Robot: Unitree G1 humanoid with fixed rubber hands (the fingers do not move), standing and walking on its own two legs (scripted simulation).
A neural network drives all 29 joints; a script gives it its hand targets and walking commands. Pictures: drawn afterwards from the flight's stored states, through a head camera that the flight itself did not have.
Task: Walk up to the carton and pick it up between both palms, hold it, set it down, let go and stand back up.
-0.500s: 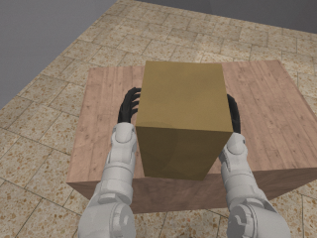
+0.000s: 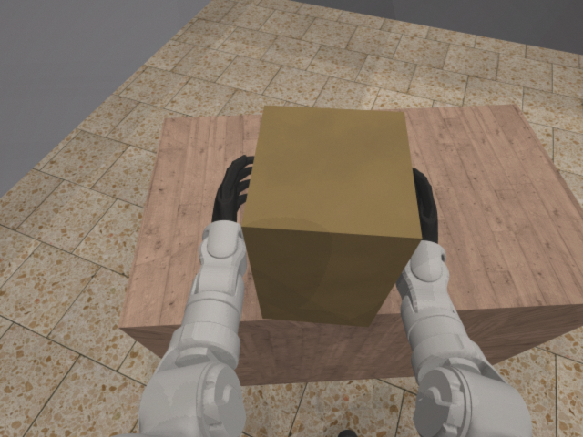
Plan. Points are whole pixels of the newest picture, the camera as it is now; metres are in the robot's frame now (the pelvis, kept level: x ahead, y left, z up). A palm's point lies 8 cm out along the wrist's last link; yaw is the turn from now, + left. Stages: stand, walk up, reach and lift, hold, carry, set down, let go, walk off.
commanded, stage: reach and lift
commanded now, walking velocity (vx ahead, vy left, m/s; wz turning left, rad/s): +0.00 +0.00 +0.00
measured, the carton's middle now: (323, 230) +0.39 -0.03 +0.02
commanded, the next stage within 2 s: none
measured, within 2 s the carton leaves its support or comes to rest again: leaves its support in 0.96 s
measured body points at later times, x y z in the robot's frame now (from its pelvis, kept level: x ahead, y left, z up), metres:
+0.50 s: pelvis -0.02 -0.01 +0.00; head +0.06 +0.00 +0.44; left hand +0.41 +0.10 +0.06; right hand +0.38 -0.17 +0.05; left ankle -0.05 +0.11 -0.75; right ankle +0.03 -0.13 -0.75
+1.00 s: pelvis -0.03 -0.01 +0.00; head +0.02 +0.00 +0.44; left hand +0.39 +0.11 +0.06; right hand +0.37 -0.17 +0.06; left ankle -0.05 +0.11 -0.75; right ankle +0.03 -0.13 -0.75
